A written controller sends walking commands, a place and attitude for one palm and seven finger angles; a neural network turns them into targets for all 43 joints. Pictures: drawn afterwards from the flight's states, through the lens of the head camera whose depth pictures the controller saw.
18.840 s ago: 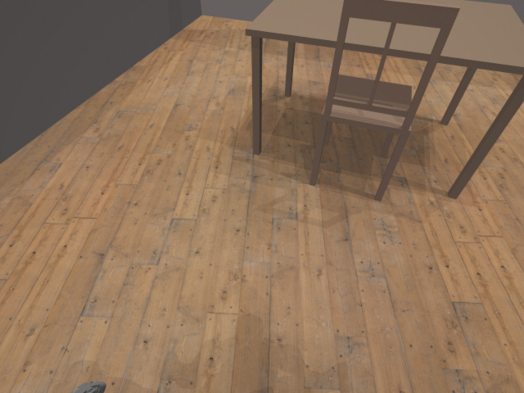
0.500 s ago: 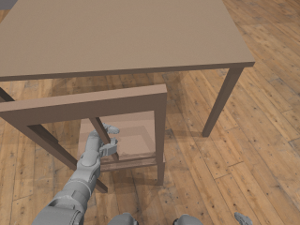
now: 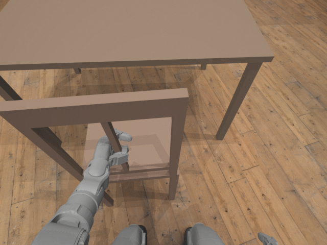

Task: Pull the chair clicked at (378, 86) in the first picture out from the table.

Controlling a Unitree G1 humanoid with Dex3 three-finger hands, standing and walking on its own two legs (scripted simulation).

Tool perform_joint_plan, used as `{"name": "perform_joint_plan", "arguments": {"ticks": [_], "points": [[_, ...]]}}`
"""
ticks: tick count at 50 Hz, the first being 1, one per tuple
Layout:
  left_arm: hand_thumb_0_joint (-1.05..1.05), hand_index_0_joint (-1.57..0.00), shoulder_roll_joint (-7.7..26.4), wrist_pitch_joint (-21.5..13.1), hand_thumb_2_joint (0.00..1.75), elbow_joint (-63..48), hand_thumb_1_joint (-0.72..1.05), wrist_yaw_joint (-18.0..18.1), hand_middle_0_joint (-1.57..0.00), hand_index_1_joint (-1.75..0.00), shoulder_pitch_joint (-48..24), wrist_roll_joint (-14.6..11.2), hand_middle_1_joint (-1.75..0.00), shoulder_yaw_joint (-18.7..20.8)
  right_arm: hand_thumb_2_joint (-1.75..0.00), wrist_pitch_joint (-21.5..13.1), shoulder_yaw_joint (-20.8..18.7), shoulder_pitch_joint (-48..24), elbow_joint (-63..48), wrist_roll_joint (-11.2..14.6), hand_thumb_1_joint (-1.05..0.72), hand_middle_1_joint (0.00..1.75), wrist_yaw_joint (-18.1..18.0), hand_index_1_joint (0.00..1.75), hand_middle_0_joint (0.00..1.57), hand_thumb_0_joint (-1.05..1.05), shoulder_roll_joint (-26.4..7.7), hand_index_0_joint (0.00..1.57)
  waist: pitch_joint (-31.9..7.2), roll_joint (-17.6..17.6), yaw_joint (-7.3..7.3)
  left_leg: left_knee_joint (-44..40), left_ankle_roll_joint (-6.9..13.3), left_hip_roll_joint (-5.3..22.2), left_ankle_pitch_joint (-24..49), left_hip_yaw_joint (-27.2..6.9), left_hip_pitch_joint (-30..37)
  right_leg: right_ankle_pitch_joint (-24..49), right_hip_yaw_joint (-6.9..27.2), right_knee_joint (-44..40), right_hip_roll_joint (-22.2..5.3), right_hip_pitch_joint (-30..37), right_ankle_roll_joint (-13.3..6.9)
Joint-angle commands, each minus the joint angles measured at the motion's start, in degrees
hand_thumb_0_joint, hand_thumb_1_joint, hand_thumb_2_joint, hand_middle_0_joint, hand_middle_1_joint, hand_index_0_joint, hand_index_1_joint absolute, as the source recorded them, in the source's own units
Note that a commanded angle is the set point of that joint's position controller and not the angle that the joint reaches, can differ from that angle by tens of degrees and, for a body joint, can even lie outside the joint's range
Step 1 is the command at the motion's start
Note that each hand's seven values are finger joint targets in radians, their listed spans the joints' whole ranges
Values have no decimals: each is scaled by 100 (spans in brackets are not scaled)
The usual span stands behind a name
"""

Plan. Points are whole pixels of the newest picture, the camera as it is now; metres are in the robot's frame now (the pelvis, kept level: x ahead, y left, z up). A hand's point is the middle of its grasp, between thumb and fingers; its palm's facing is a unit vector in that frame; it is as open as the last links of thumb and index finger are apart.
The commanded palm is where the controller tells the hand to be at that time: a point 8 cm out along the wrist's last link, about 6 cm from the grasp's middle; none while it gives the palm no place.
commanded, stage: step backward, pulling the chair out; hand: left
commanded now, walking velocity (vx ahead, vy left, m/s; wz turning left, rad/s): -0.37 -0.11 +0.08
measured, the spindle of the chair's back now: (118, 149) +0.37 +0.14 -0.06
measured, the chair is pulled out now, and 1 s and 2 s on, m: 0.24 0.38 0.59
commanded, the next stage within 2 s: stop walking, hand still on the chair in 1.54 s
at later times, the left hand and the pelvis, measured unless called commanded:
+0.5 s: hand (119, 172) +0.30 +0.13 -0.06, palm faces +0.03 -0.98 -0.21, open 5.1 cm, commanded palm +0.29 +0.18 -0.05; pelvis -0.06 -0.02 +0.00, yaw +3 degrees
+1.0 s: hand (118, 208) +0.21 +0.12 -0.05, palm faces +0.02 -0.98 -0.22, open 5.0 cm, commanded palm +0.20 +0.17 -0.05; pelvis -0.15 -0.02 +0.01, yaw +5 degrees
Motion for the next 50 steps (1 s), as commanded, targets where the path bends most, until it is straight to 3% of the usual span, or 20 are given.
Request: {"name": "perform_joint_plan", "arguments": {"ticks": [1, 3, 6, 8, 12, 13, 15, 16, 18, 21, 24, 26, 27, 32, 34, 37, 40, 45, 47, 50], "points": [[0, -50, 851, -559, 90, -1077, 90, 34, -50, -145, -2216, 84, -145, 146, -90, -334, -198, 5, -398, -45, -90, 30, -32, 30, 20, 0, -761, 20, -2231, 806, 72, -933, 821, 1342, 127, -1407, 916, 66, 264, -573, -41, 1206, -37], [0, -50, 1067, -576, 90, -906, 90, -17, -50, -145, -2101, 141, -145, 249, -90, -415, -230, 73, -275, -42, -90, 30, -62, 30, 20, 0, -784, 20, -2207, 393, 52, -670, 594, 1001, 106, -1072, 892, 688, 421, -1157, -153, 1389, -55], [0, -50, 1421, -565, 90, -829, 90, 71, -50, -145, -2189, 161, -145, 353, -90, -477, -271, -15, -320, 88, -90, 30, -54, 30, 20, 0, -640, 20, -2055, -992, 96, 1320, -32, -152, -1759, 49, 858, -1686, 1824, -2567, -1743, 33, -700], [0, -50, 1374, -437, 90, -642, 90, 161, -50, -145, -1867, 163, -145, 436, -90, -471, -229, -120, -173, -7, -90, 30, -40, 30, 20, 0, -666, 20, -2118, -925, 255, 2798, -104, -338, -1834, -231, 688, -816, 2103, -2697, -2181, 50, -1131], [0, -50, 1226, -291, 90, -647, 90, 159, -50, -145, -1899, 95, -145, 516, -90, -595, -45, 33, -50, 15, -90, 30, -77, 30, 20, 0, -598, 20, -2446, -1197, 168, 234, -65, -136, -1675, -248, 622, 2347, 1019, -1423, -1744, 1669, -639], [0, -50, 1263, -225, 90, -560, 90, 164, -50, -145, -1869, 72, -145, 465, -90, -583, -78, 90, -15, 29, -90, 30, -123, 30, 20, 0, -705, 20, -2342, -940, 104, -673, -43, -81, -895, -124, 964, 2390, 856, -1132, -1574, 1542, -437], [0, -50, 1046, -237, 90, -861, 90, 116, -50, -145, -2086, 65, -145, 335, -90, -500, -238, -7, -210, -30, -90, 30, -137, 30, 20, 0, -977, 20, -2321, 373, 260, -966, 461, 1029, 1326, -1130, 1185, 1760, 275, -214, -582, 986, 68], [0, -50, 795, -208, 90, -839, 90, 75, -50, -145, -2252, 74, -145, 230, -90, -415, -279, 109, -199, -33, -90, 30, -79, 30, 20, 0, -923, 20, -2521, 249, 255, -800, 605, 1326, 2034, -1163, 1419, 1480, 171, -42, -356, 966, 125], [0, -50, 640, -300, 90, -1460, 90, -2, -50, -145, -2956, 114, -145, 61, -90, -326, -237, -156, -380, -128, -90, 30, -18, 30, 20, 0, -730, 20, -2551, 1313, 122, -934, 763, 1461, 2040, -1241, 1253, 394, 182, 515, -312, 894, 98], [0, -50, 711, -375, 90, -1094, 90, 33, -50, -145, -2462, 208, -145, 208, -90, -279, -302, 97, -258, -112, -90, 30, 91, 30, 20, 0, -716, 20, -2608, 698, 111, -57, 623, 1376, 3863, -1071, 1866, 1696, 327, -341, -370, 1138, -68], [0, -50, 1082, -430, 90, -1031, 90, 35, -50, -145, -2465, 188, -145, 318, -90, -217, -380, 284, -258, 22, -90, 30, 25, 30, 20, 0, -731, 20, -3137, -618, -77, 459, -29, 584, 1907, -186, 1141, 4658, 900, -923, -1152, 2415, -350], [0, -50, 1344, -394, 90, -936, 90, 31, -50, -145, -2271, 154, -145, 459, -90, -241, -364, 4, -376, 68, -90, 30, -13, 30, 20, 0, -691, 20, -3107, -860, 72, 1397, -192, -57, -1736, -106, 531, 4615, 1579, -1519, -2072, 2327, -820], [0, -50, 1352, -334, 90, -851, 90, 35, -50, -145, -2119, 142, -145, 472, -90, -246, -312, -97, -410, 52, -90, 30, -25, 30, 20, 0, -655, 20, -2928, -826, 181, 1652, -155, -119, -2222, -258, 358, 3741, 1590, -1688, -2235, 2076, -883], [0, -50, 1010, -39, 90, -1068, 90, 24, -50, -145, -1987, 46, -145, 264, -90, -191, -142, 73, -372, 50, -90, 30, -98, 30, 20, 0, -677, 20, -2897, -1162, 42, -493, -59, -9, -1001, 78, 1176, 2689, 814, -1439, -1655, 1883, -358], [0, -50, 850, -15, 90, -1197, 90, 25, -50, -145, -1926, 19, -145, 158, -90, -109, -255, 31, -517, 7, -90, 30, -160, 30, 20, 0, -932, 20, -2547, -100, 126, -1227, 337, 773, 360, -536, 1355, 1586, 235, -916, -702, 1311, 115], [0, -50, 487, -176, 90, -1634, 90, -23, -50, -145, -2660, 91, -145, -53, -90, 3, -216, -271, -765, -92, -90, 30, -40, 30, 20, 0, -688, 20, -2271, 1280, 176, -1471, 877, 1636, 434, -1022, 477, -129, 13, 699, -185, 1296, 83], [0, -50, 569, -289, 90, -1295, 90, 17, -50, -145, -2649, 139, -145, 29, -90, -95, -302, 144, -409, -54, -90, 30, 25, 30, 20, 0, -747, 20, -2632, 490, 75, -241, 631, 1365, 3126, -612, 1981, 1584, 186, -598, -302, 1241, 11], [0, -50, 1239, -479, 90, -898, 90, 60, -50, -145, -2585, 166, -145, 288, -90, -131, -393, 210, -187, 45, -90, 30, -97, 30, 20, 0, -735, 20, -3077, -820, -37, 513, -139, 295, 256, 287, 1222, 4534, 1172, -1360, -1504, 2101, -384], [0, -50, 1310, -433, 90, -717, 90, 40, -50, -145, -2320, 135, -145, 349, -90, -186, -325, -3, -268, 81, -90, 30, -103, 30, 20, 0, -675, 20, -2863, -1055, 155, 1196, -119, -41, -1973, -8, 582, 3624, 1512, -1829, -2021, 1944, -638], [0, -50, 1092, -242, 90, -669, 90, 19, -50, -145, -2168, 99, -145, 325, -90, -259, -177, 101, -195, 56, -90, 30, -112, 30, 20, 0, -631, 20, -2873, -1266, 118, 295, -88, -9, -1724, -103, 854, 3061, 1104, -1639, -1829, 1905, -578]]}}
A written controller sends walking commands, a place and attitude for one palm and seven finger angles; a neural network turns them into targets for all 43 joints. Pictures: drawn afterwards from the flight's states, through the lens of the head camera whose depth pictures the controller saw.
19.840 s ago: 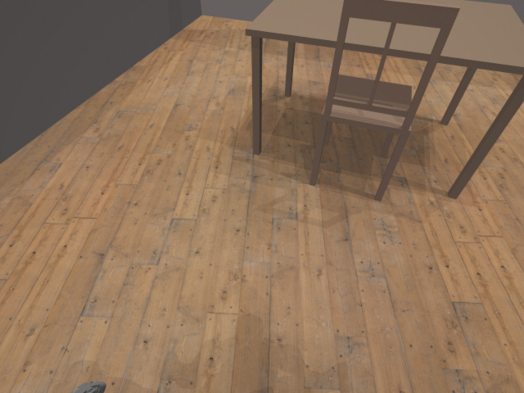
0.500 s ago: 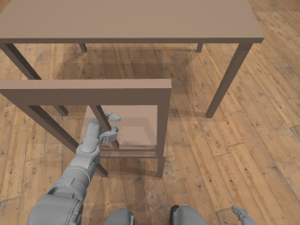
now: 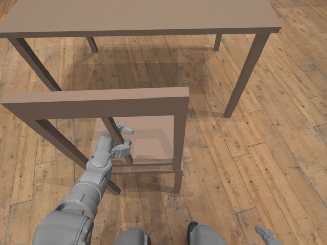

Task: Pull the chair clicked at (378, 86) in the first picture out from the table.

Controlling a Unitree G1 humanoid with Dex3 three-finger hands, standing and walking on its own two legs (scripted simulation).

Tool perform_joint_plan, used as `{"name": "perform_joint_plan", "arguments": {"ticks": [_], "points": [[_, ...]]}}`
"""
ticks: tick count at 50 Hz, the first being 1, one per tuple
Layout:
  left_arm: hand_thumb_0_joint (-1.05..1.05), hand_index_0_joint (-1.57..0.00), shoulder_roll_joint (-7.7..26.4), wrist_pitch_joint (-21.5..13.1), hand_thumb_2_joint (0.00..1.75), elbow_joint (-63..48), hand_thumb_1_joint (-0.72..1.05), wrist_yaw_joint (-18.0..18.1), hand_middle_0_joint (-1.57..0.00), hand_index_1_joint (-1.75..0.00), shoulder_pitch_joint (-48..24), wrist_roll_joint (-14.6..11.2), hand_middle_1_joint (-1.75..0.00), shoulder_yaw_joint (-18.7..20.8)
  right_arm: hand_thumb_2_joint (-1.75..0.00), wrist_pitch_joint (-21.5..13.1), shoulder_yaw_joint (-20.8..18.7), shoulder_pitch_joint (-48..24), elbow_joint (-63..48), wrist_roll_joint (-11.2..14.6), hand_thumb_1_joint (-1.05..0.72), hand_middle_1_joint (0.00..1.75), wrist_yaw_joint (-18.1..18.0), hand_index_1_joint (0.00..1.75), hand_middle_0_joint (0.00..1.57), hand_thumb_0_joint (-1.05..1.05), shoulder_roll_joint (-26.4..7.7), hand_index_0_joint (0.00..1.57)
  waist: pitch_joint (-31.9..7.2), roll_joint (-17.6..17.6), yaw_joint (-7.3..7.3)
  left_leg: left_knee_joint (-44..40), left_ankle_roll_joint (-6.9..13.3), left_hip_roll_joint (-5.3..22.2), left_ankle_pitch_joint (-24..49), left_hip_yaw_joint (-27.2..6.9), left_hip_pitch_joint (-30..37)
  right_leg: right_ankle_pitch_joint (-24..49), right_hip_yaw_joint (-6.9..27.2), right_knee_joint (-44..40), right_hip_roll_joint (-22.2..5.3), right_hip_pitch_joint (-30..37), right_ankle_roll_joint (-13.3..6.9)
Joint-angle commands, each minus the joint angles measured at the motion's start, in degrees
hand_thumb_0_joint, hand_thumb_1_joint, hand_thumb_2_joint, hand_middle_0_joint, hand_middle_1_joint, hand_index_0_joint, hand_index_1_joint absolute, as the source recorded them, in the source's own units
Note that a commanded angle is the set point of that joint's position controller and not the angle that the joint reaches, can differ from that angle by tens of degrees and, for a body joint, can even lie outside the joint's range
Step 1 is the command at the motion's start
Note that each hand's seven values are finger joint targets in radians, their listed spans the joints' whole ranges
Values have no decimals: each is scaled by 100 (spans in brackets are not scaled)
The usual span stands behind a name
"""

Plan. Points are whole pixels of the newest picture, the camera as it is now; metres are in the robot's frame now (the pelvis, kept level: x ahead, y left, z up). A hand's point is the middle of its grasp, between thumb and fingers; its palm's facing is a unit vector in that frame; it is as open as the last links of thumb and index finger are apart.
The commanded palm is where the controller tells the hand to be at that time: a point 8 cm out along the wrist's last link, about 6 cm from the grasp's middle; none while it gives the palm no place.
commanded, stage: step backward, pulling the chair out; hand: left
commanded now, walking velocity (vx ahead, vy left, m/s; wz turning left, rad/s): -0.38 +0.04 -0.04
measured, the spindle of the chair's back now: (120, 143) +0.38 +0.13 -0.07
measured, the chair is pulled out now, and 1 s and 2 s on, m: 0.38 0.59 0.60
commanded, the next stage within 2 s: stop walking, hand still on the chair in 0.54 s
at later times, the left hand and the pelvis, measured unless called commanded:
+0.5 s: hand (119, 183) +0.26 +0.12 -0.06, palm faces -0.10 -0.97 -0.22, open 5.0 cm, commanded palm +0.26 +0.17 -0.05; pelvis -0.10 +0.02 +0.00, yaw -1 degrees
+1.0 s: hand (113, 230) +0.16 +0.12 -0.06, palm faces -0.09 -0.97 -0.23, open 5.0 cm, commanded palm +0.14 +0.18 -0.04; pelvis -0.14 +0.01 +0.00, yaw -4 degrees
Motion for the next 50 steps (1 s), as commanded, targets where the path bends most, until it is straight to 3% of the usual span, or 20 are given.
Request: {"name": "perform_joint_plan", "arguments": {"ticks": [1, 2, 5, 6, 8, 11, 13, 15, 16, 18, 22, 24, 26, 28, 31, 34, 37, 41, 47, 50], "points": [[0, -50, 1123, -242, 90, -1129, 90, 66, -50, -145, -1630, 66, -145, 132, -90, -269, -122, 472, -435, -19, -90, 30, -132, 30, 20, 0, -701, 20, -2932, -1310, 158, -811, 81, 57, 155, -32, 882, 1565, 1030, -805, -1522, 1500, -395], [0, -50, 1100, -229, 90, -1200, 90, 67, -50, -145, -1678, 41, -145, 100, -90, -270, -134, 528, -431, -21, -90, 30, -161, 30, 20, 0, -744, 20, -2902, -1260, 126, -1436, 151, 176, 808, 21, 1118, 1165, 857, -655, -1288, 1369, -206], [0, -50, 743, -275, 90, -1484, 90, 44, -50, -145, -1791, 76, -145, -117, -90, -132, -263, 324, -769, -132, -90, 30, -95, 30, 20, 0, -907, 20, -2535, 1044, 276, -2210, 800, 1503, 1439, -870, 691, -1007, 112, 1010, -104, 890, 149], [0, -50, 599, -284, 90, -1636, 90, 28, -50, -145, -2121, 82, -145, -192, -90, -115, -176, 133, -879, -157, -90, 30, -56, 30, 20, 0, -771, 20, -2335, 1304, 287, -2295, 1015, 1776, 1471, -1200, 209, -1466, 124, 1691, -37, 856, 101], [0, -50, 776, -333, 90, -1518, 90, 61, -50, -145, -2147, 6, -145, 48, -90, -134, -235, 369, -678, -119, -90, 30, -36, 30, 20, 0, -789, 20, -2443, 494, 265, -1567, 1146, 1846, 3369, -1162, 996, -1480, 274, 1307, -23, 662, 69], [0, -50, 706, -517, 90, -1363, 90, 42, -50, -145, -2179, 199, -145, -82, -90, -274, -271, 607, -487, -149, -90, 30, 77, 30, 20, 0, -856, 20, -2677, 429, 141, -792, 710, 1409, 4580, -692, 1827, 692, 343, -258, -169, 1119, -9], [0, -50, 926, -601, 90, -1263, 90, 6, -50, -145, -2199, 296, -145, -38, -90, -259, -250, 429, -499, -170, -90, 30, 42, 30, 20, 0, -811, 20, -2321, 463, 139, -892, 418, 1120, 3284, -418, 993, 1641, 509, -254, -507, 1316, -105], [0, -50, 1340, -631, 90, -1249, 90, 96, -50, -145, -1981, 208, -145, 212, -90, -248, -384, 668, -429, -65, -90, 30, -51, 30, 20, 0, -839, 20, -2993, -716, 48, -485, 141, 629, 2367, 85, 1074, 2468, 1114, -489, -1006, 1637, -256], [0, -50, 1431, -635, 90, -1272, 90, 102, -50, -145, -1931, 181, -145, 220, -90, -268, -368, 575, -451, -34, -90, 30, -64, 30, 20, 0, -792, 20, -3102, -860, 79, -34, 49, 309, 1251, 190, 984, 2643, 1475, -775, -1441, 1582, -420], [0, -50, 1556, -528, 90, -1008, 90, 97, -50, -145, -1599, 140, -145, 324, -90, -299, -313, 451, -459, -29, -90, 30, -83, 30, 20, 0, -789, 20, -2892, -880, 250, 535, 17, 76, -406, -164, 431, 2025, 1781, -1039, -1905, 1473, -789], [0, -50, 1278, -259, 90, -1059, 90, 63, -50, -145, -1515, 86, -145, 263, -90, -336, -144, 528, -458, -14, -90, 30, -122, 30, 20, 0, -737, 20, -2969, -1339, 172, -995, 85, 136, 419, -107, 958, 1701, 1098, -592, -1483, 1589, -447], [0, -50, 1155, -201, 90, -1118, 90, 59, -50, -145, -1497, 42, -145, 165, -90, -291, -224, 508, -572, -51, -90, 30, -178, 30, 20, 0, -964, 20, -2664, -192, 245, -1818, 406, 812, 1977, -511, 1265, 603, 533, -64, -592, 999, 54], [0, -50, 748, -257, 90, -1317, 90, -2, -50, -145, -1899, 46, -145, -48, -90, -192, -211, 273, -795, -95, -90, 30, -50, 30, 20, 0, -846, 20, -2468, 1111, 297, -2207, 919, 1679, 1404, -1264, 607, -1325, 191, 1254, -52, 803, 117], [0, -50, 842, -263, 90, -1377, 90, 20, -50, -145, -2004, -6, -145, 101, -90, -166, -235, 354, -726, -98, -90, 30, -34, 30, 20, 0, -799, 20, -2361, 949, 312, -1903, 1208, 1892, 2297, -1394, 754, -1596, 285, 1579, -14, 693, 85], [0, -50, 760, -330, 90, -1129, 90, -19, -50, -145, -1957, 69, -145, 33, -90, -267, -253, 630, -530, -93, -90, 30, 60, 30, 20, 0, -909, 20, -2459, 449, 248, -967, 870, 1571, 3930, -984, 1742, -422, 299, -191, -51, 879, 38], [0, -50, 871, -377, 90, -2039, 90, -89, -50, -145, -1453, 190, -145, -17, -90, -281, -178, 305, -899, -71, -90, 30, 81, 30, 20, 0, -716, 20, -2334, 823, 232, -1136, 579, 1140, 2209, -579, 967, 306, 426, -315, -318, 1359, -33], [0, -50, 1253, -134, 90, -2084, 90, 31, -50, -145, -973, 55, -145, 249, -90, -282, -220, 358, -986, 25, -90, 30, -2, 30, 20, 0, -648, 20, -2645, -866, 213, -754, 248, 419, 222, 91, 1015, -919, 1296, -990, -863, 1167, -249], [0, -50, 1323, -6, 90, -2179, 90, 117, -50, -145, -529, 108, -145, 380, -90, -371, -115, 183, -904, -82, -90, 30, -43, 30, 20, 0, -601, 20, -2299, -421, 219, -1029, 326, 284, 355, -1, 1308, -1481, 1130, -1059, -785, 814, -195], [0, -50, 958, -12, 90, -2229, 90, 69, -50, -145, -137, 116, -145, 167, -90, -360, -95, 96, -887, -115, -90, 30, -74, 30, 20, 0, -537, 20, -1771, -824, 231, -1233, 376, 271, 432, -63, 1412, -2014, 1054, -1346, -704, 597, -138], [0, -50, 798, -46, 90, -2177, 90, 58, -50, -145, 215, 122, -145, 47, -90, -341, -87, 30, -881, -127, -90, 30, -87, 30, 20, 0, -523, 20, -1454, -505, 265, -1541, 444, 394, 318, -206, 1455, -2125, 881, -1302, -506, 352, -82]]}}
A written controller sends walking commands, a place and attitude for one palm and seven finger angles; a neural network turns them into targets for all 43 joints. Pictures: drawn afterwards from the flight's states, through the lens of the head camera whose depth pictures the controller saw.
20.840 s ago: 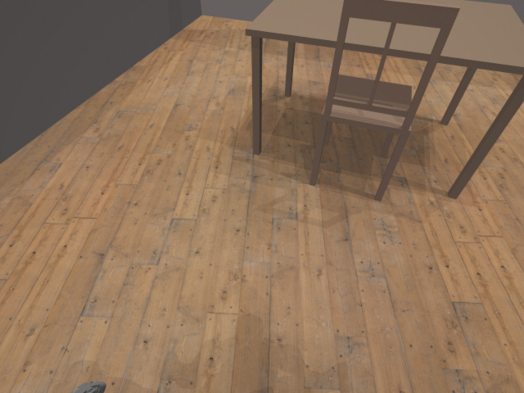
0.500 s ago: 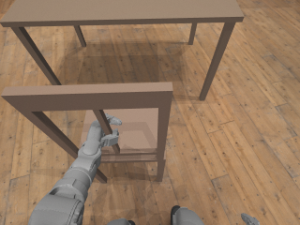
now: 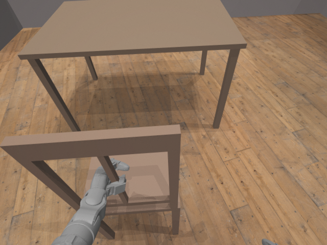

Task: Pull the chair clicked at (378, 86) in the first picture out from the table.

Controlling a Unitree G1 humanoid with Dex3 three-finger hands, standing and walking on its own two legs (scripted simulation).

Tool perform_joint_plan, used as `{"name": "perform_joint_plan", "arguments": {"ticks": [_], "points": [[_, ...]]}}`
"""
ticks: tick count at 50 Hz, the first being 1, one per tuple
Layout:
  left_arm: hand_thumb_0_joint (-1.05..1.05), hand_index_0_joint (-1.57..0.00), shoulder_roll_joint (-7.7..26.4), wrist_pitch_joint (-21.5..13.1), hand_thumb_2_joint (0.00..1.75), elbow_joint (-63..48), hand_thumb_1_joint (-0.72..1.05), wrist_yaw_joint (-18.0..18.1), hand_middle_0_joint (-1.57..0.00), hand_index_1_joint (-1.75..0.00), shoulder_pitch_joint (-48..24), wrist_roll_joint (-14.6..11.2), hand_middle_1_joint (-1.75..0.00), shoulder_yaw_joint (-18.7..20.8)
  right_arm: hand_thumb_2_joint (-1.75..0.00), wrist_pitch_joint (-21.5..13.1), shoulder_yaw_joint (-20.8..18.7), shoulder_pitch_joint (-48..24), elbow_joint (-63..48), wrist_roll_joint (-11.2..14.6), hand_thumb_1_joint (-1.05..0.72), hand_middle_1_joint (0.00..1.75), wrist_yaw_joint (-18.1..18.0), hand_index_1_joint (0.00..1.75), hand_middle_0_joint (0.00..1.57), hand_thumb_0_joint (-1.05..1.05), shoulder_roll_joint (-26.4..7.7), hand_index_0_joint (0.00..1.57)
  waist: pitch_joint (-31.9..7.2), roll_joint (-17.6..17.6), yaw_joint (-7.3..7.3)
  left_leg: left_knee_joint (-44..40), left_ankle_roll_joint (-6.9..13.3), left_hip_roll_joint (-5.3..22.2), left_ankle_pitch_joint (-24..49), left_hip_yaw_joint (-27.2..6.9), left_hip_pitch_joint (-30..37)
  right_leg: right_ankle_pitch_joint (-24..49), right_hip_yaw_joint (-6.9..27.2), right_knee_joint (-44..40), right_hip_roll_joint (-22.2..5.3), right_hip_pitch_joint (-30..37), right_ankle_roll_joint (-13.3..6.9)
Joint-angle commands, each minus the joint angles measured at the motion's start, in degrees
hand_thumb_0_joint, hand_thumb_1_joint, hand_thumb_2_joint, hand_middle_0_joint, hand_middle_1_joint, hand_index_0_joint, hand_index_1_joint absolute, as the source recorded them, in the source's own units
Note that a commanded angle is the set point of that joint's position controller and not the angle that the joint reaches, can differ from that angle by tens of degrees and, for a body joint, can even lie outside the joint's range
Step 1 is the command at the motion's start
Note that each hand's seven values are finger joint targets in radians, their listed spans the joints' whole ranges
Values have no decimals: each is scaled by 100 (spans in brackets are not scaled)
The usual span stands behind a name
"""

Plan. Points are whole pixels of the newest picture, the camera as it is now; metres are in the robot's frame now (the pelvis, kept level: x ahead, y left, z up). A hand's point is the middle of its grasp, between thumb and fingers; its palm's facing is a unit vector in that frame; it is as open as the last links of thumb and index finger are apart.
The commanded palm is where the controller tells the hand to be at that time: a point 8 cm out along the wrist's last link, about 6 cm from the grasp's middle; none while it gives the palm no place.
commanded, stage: stop walking, hand still on the chair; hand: left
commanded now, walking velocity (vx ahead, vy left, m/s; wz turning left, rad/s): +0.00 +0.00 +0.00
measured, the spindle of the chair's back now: (115, 181) +0.30 +0.15 -0.07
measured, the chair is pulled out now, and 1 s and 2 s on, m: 0.59 0.60 0.60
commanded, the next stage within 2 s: open the thumb and straighten the fingers in 0.68 s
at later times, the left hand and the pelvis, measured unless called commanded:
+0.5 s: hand (120, 187) +0.28 +0.13 -0.06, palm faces -0.04 -0.98 -0.21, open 5.0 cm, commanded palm +0.27 +0.19 -0.04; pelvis +0.03 +0.01 +0.01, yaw -1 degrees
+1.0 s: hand (118, 186) +0.29 +0.14 -0.06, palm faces -0.06 -0.98 -0.18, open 7.1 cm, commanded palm +0.27 +0.20 -0.04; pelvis +0.04 +0.00 -0.01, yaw +2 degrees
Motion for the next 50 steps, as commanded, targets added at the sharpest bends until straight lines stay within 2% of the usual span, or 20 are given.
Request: {"name": "perform_joint_plan", "arguments": {"ticks": [1, 3, 7, 8, 12, 13, 17, 29, 33, 37, 38, 39, 40, 41, 43, 44, 47, 48, 49, 50], "points": [[0, -50, 840, -431, 90, -1258, 90, 58, -50, -145, -1593, 3, -145, 94, -90, -256, -72, -476, -795, -38, -90, 30, -40, 30, 20, 0, -391, 20, -889, -544, 155, -560, 299, 285, -884, -471, 689, -1696, 617, -1267, -564, -523, -174], [0, -50, 833, -455, 90, -1401, 90, 57, -50, -145, -1458, 21, -145, 73, -90, -272, -66, -490, -801, -43, -90, 30, -54, 30, 20, 0, -391, 20, -816, -381, 152, -771, 334, 346, -802, -555, 635, -1364, 507, -1155, -474, -444, -156], [0, -50, 669, -488, 90, -1738, 90, 69, -50, -145, -1071, 52, -145, -26, -90, -328, -33, -570, -919, -48, -90, 30, -31, 30, 20, 0, -358, 20, -1149, -156, 236, -997, 373, 481, -234, -645, 703, -310, 363, -727, -340, 7, -128], [0, -50, 730, -469, 90, -1786, 90, 66, -50, -145, -938, 64, -145, -20, -90, -343, -49, -573, -914, -57, -90, 30, -41, 30, 20, 0, -394, 20, -1102, 48, 232, -1018, 381, 479, -67, -634, 716, -139, 363, -743, -334, 19, -108], [0, -50, 696, -419, 90, -2008, 90, 83, -50, -145, -650, 77, -145, -47, -90, -365, -52, -563, -931, -80, -90, 30, -4, 30, 20, 0, -391, 20, -1428, -294, 249, -781, 307, 489, 912, -504, 1034, 686, 374, -671, -391, 222, -130], [0, -50, 714, -389, 90, -1997, 90, 76, -50, -145, -537, 79, -145, -87, -90, -376, -53, -596, -918, -93, -90, 30, -5, 30, 20, 0, -422, 20, -1354, -27, 226, -792, 298, 459, 972, -452, 1033, 764, 390, -700, -421, 185, -130], [0, -50, 666, -347, 90, -2230, 90, 97, -50, -145, -439, 81, -145, -104, -90, -335, -40, -615, -954, -91, -90, 30, 18, 30, 20, 0, -371, 20, -1571, -311, 220, -676, 266, 471, 1262, -397, 1222, 1133, 393, -670, -447, 283, -158], [0, -50, 715, -217, 90, -2331, 90, 102, -50, -145, -113, 1, -145, -80, -90, -150, -33, -712, -1013, -64, -90, 30, -24, 30, 20, 0, -341, 20, -1399, -406, 184, -665, 236, 398, 978, -321, 1119, 1263, 426, -852, -548, 334, -188], [0, -50, 723, -192, 90, -2310, 90, 93, -50, -145, -71, -31, -145, -113, -90, -103, -34, -748, -1027, -43, -90, 30, -39, 30, 20, 0, -345, 20, -1281, -316, 171, -679, 246, 370, 745, -312, 1087, 1024, 464, -998, -560, 224, -186], [0, -50, 697, -201, 90, -2213, 90, 99, -50, -145, -80, -35, -145, -87, -90, -61, -35, -761, -1042, -33, -90, 30, -42, 30, 20, 0, -334, 20, -1252, -501, 195, -666, 249, 367, 537, -306, 1077, 788, 494, -1068, -569, 155, -194], [0, -50, 750, -194, 90, -2253, 90, 94, -50, -145, -96, -42, -145, -89, -90, -58, -40, -729, -1021, -25, -90, 30, -57, 30, 20, 0, -352, 20, -1218, -460, 175, -698, 251, 368, 554, -315, 1069, 772, 441, -1083, -554, 146, -182], [0, -50, 969, -220, 90, -2363, 90, 129, -50, -145, 46, -24, -145, 148, -90, -60, -63, -732, -1033, -37, -90, 30, -59, 30, 20, 0, -370, 20, -1282, -411, 215, -698, 257, 380, 597, -321, 1095, 820, 463, -1056, -562, 204, -183], [0, -50, 473, 59, 84, -1905, 78, -47, -50, -145, 774, -200, -145, -236, -90, -108, -106, -695, -1040, 161, -90, 30, 168, 30, 20, 0, -672, 20, -844, -1269, -161, -605, 233, 83, 64, -223, 273, 338, -157, -651, -297, -48, -104], [0, -50, 706, -2, 78, -2589, 66, -130, -50, -145, 301, -223, -145, -37, -90, -175, -131, -807, -1162, 187, -90, 30, 273, 30, 20, 0, -701, 20, -936, -1379, -39, -509, 263, 21, -131, -197, -38, 241, -150, -535, -261, -109, -109], [0, -50, 1000, 1, 67, -3147, 42, -198, -50, -145, 750, -164, -145, 125, -90, -321, -193, -861, -1319, 167, -90, 30, 386, 30, 20, 0, -660, 20, -1202, -297, 87, -281, 249, -81, -248, -148, -84, 104, -58, -341, -260, -173, -173], [0, -50, 969, 11, 61, -3500, 30, -219, -50, -145, 699, -140, -145, 64, -90, -380, -176, -807, -1355, 157, -90, 30, 430, 30, 20, 0, -636, 20, -1402, -153, 51, -197, 235, -109, -269, -154, -103, 39, -97, -265, -237, -260, -174], [0, -50, 884, 204, 43, -3746, -7, -248, -50, -145, 685, -88, -145, -31, -90, -512, -177, -754, -1432, 114, -90, 30, 479, 30, 20, 0, -633, 20, -1498, -53, -19, 147, 248, -147, -282, -167, -312, 4, -127, -9, -167, -627, -154], [0, -50, 952, 300, 37, -3732, -19, -236, -50, -145, 737, -102, -145, 38, -90, -528, -181, -700, -1434, 110, -90, 30, 478, 30, 20, 0, -659, 20, -1416, -243, -57, 186, 238, -128, -383, -225, -456, -106, -154, 52, -139, -702, -161], [0, -50, 826, 367, 32, -3794, -31, -236, -50, -145, 707, -107, -145, -50, -90, -566, -172, -719, -1476, 110, -90, 30, 477, 30, 20, 0, -660, 20, -1468, -240, -68, 283, 250, -157, -430, -204, -515, -137, -180, 118, -140, -822, -130], [0, -47, 891, 434, 26, -3861, -43, -219, -47, -138, 893, -119, -138, 67, -90, -593, -193, -679, -1510, 102, -90, 30, 471, 30, 20, 0, -678, 20, -1622, -265, -5, 362, 244, -150, -341, -213, -532, -66, -187, 227, -127, -830, -134]]}}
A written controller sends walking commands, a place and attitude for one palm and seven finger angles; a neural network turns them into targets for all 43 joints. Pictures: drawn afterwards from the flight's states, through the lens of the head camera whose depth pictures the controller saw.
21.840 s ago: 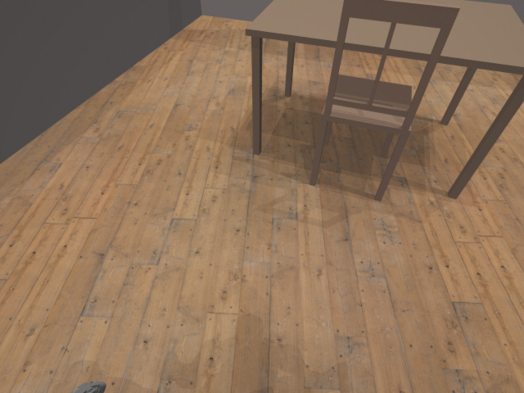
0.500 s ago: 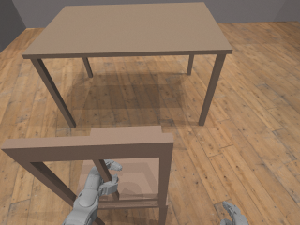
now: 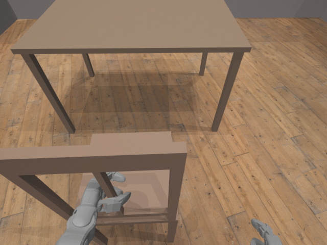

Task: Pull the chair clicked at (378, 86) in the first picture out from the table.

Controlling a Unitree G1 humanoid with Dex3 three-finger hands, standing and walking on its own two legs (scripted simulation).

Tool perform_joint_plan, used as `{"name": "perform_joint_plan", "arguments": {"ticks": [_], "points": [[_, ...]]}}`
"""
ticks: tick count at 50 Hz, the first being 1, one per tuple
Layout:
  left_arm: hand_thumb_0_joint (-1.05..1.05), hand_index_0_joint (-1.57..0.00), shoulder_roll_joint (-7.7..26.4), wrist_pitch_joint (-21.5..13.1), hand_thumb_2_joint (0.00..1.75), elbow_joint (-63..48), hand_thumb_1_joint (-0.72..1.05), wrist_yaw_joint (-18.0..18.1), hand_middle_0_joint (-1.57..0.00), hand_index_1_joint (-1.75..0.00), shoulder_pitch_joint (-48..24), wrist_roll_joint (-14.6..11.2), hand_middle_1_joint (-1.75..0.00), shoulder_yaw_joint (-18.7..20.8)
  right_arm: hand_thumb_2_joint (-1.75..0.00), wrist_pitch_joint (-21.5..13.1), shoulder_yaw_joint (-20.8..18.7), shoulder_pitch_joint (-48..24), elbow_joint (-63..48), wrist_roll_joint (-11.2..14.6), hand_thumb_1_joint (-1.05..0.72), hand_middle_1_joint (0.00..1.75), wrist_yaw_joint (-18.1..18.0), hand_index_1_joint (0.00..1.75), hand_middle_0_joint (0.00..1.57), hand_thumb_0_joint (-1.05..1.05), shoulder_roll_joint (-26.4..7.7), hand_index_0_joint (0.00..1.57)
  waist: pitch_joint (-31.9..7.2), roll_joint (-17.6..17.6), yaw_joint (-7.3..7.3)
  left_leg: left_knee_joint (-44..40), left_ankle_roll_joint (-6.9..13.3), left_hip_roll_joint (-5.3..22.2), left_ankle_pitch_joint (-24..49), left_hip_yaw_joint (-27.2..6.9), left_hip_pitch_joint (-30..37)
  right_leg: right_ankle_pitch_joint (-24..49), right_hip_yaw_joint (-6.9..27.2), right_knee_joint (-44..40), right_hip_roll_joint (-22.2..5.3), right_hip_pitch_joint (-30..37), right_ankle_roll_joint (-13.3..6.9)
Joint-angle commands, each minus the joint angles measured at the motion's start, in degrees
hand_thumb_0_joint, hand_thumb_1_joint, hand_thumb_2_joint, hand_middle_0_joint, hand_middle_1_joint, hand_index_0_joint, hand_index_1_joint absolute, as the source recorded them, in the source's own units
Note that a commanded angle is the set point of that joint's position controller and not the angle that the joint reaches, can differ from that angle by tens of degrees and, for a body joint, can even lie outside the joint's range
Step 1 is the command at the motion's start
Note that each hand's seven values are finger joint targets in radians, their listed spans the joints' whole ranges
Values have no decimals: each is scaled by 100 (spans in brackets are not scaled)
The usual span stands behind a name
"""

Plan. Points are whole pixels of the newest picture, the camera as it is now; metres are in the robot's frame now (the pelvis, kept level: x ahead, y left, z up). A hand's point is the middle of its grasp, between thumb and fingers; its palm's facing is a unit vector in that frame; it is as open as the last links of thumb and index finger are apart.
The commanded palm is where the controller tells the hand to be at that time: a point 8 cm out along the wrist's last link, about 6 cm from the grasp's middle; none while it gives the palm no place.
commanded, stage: open the thumb and straighten the fingers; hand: left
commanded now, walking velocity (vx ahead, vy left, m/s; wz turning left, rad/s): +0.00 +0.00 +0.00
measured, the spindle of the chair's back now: (111, 194) +0.27 +0.15 -0.06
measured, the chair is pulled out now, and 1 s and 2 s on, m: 0.60 0.60 0.60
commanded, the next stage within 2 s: draw the fingers out of the gap in 0.52 s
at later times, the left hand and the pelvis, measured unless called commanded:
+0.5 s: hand (114, 199) +0.25 +0.14 -0.06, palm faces -0.05 -0.98 -0.21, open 16.9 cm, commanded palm +0.24 +0.19 -0.04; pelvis +0.02 +0.00 -0.03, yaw +2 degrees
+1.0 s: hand (105, 225) +0.19 +0.15 -0.06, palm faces -0.03 -0.98 -0.20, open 17.5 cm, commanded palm +0.17 +0.20 -0.04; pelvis +0.02 +0.00 -0.04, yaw +3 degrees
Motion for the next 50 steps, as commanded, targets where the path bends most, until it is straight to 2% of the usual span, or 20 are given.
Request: {"name": "perform_joint_plan", "arguments": {"ticks": [1, 3, 7, 9, 12, 14, 15, 19, 21, 25, 30, 31, 32, 33, 35, 36, 38, 40, 43, 50], "points": [[0, -45, 678, -26, 20, -1392, -55, 57, -45, -130, -867, -21, -130, 413, -90, -441, -237, -525, -953, -45, -90, 30, -25, 30, 20, 0, -736, 20, -1154, 6, 76, -97, 253, -56, 244, -90, 150, 590, -96, -215, 6, -230, -172], [0, -40, 568, 98, 20, -1610, -55, 44, -40, -116, -683, -40, -116, 325, -90, -505, -234, -496, -1040, -66, -90, 30, -37, 30, 20, 0, -732, 20, -1291, 80, 91, 44, 243, -52, 487, -109, 128, 816, -121, -52, 12, -256, -184], [0, -30, 366, 280, 20, -2023, -55, 22, -30, -87, -472, -77, -87, 163, -90, -625, -237, -420, -1149, -100, -90, 30, -104, 30, 20, 0, -737, 20, -1558, -242, 84, 315, 237, -57, 763, -138, 71, 1124, -197, 211, 0, -344, -131], [0, -25, 419, 364, 20, -2205, -55, 28, -25, -73, -448, -51, -73, 161, -90, -672, -229, -384, -1165, -107, -90, 30, -136, 30, 20, 0, -748, 20, -1523, -164, 55, 419, 234, -56, 921, -152, 59, 1261, -209, 303, -9, -420, -129], [0, -18, 451, 508, 20, -2322, -55, 28, -18, -51, -368, -37, -51, 187, -90, -704, -217, -345, -1216, -119, -90, 30, -172, 30, 20, 0, -756, 20, -1477, -475, 25, 539, 248, -76, 786, -180, -99, 1197, -224, 364, 3, -525, -98], [0, -13, 425, 571, 20, -2519, -55, 28, -13, -36, -143, -3, -36, 148, -90, -724, -201, -343, -1270, -130, -90, 30, -181, 30, 20, 0, -732, 20, -1479, -272, 68, 584, 241, -82, 930, -187, -90, 1293, -241, 447, -10, -529, -118], [0, -10, 691, 619, 20, -2228, -55, 41, -10, -29, -54, 32, -29, 444, -90, -693, -199, -290, -1234, -141, -90, 30, -199, 30, 20, 0, -766, 20, -1359, -368, 78, 653, 230, -93, 869, -177, -234, 1267, -233, 490, 0, -630, -115], [0, 0, 546, 670, 20, -2704, -55, -20, 0, 0, -94, 27, 0, 255, -90, -700, -183, -261, -1364, -150, -90, 30, -224, 30, 20, 0, -716, 20, -1549, -252, 49, 786, 251, -118, 953, -172, -217, 1370, -227, 570, -18, -620, -105], [0, 0, 622, 677, 20, -2887, -55, -36, 0, 0, 62, 16, 0, 305, -90, -721, -185, -233, -1390, -151, -90, 30, -248, 30, 20, 0, -706, 20, -1709, -171, 66, 859, 253, -113, 1127, -176, -148, 1530, -219, 621, -21, -574, -109], [0, 0, 592, 759, 20, -2925, -55, -71, 0, 0, 26, -8, 0, 241, -90, -740, -158, -197, -1391, -162, -90, 30, -285, 30, 20, 0, -718, 20, -1525, -202, -19, 940, 257, -140, 1009, -198, -306, 1507, -236, 626, -26, -680, -91], [0, 0, 625, 827, 20, -2993, -55, -104, 0, 0, 315, -10, 0, 269, -90, -748, -160, -203, -1443, -160, -90, 30, -315, 30, 20, 0, -719, 20, -1564, -190, 41, 968, 261, -151, 957, -204, -369, 1427, -245, 652, -27, -684, -96], [0, 0, 816, 839, 20, -2821, -55, -96, 0, 0, 586, 1, 0, 516, -90, -740, -178, -186, -1437, -163, -90, 30, -319, 30, 20, 0, -716, 20, -1532, -212, 92, 993, 252, -152, 941, -195, -443, 1428, -252, 686, -25, -694, -107], [0, 0, 684, 847, 20, -2882, -55, -117, 0, 0, 881, -5, 0, 412, -90, -730, -175, -217, -1503, -162, -90, 30, -313, 30, 20, 0, -694, 20, -1555, -280, 143, 983, 254, -157, 925, -186, -500, 1402, -261, 694, -30, -656, -104], [0, 0, 742, 856, 20, -2950, -55, -132, 0, 0, 923, -19, 0, 453, -90, -733, -187, -224, -1518, -149, -90, 30, -313, 30, 20, 0, -696, 20, -1569, -141, 138, 1000, 260, -158, 975, -180, -495, 1486, -228, 681, -35, -618, -121], [0, 0, 802, 815, 20, -3186, -55, -140, 0, 0, 1152, -35, 0, 488, -90, -741, -197, -249, -1565, -140, -90, 30, -325, 30, 20, 0, -672, 20, -1547, -216, 140, 1026, 259, -150, 909, -157, -539, 1455, -221, 693, -38, -623, -107], [0, 0, 699, 796, 20, -3361, -55, -150, 0, 0, 1323, -46, 0, 391, -90, -766, -200, -258, -1615, -141, -90, 30, -325, 30, 20, 0, -640, 20, -1596, -177, 152, 1034, 267, -162, 874, -154, -547, 1415, -220, 696, -39, -621, -102], [0, 0, 814, 769, 20, -3491, -55, -136, 0, 0, 1421, -46, 0, 478, -90, -802, -212, -280, -1607, -149, -90, 30, -363, 30, 20, 0, -644, 20, -1441, -174, 123, 1064, 273, -159, 808, -183, -646, 1300, -227, 690, -22, -706, -118], [0, 0, 736, 720, 20, -3622, -55, -135, 0, 0, 1528, -40, 0, 369, -90, -835, -201, -286, -1618, -139, -90, 30, -380, 30, 20, 0, -626, 20, -1298, -115, 80, 1069, 272, -155, 613, -195, -669, 1022, -246, 682, -15, -896, -103], [0, 0, 781, 669, 20, -3857, -55, -131, 0, 0, 1582, -46, 0, 363, -90, -915, -215, -256, -1618, -142, -90, 30, -427, 30, 20, 0, -632, 20, -1313, -73, 44, 1129, 289, -162, 532, -228, -693, 863, -241, 689, 2, -985, -112], [0, 0, 732, 666, 20, -4004, -55, -181, 0, 0, 2266, -36, 0, 344, -90, -1020, -216, -351, -1638, -143, -90, 30, -484, 30, 20, 0, -559, 20, -1306, -157, 118, 1200, 280, -183, 312, -281, -843, 511, -292, 769, 7, -1097, -118]]}}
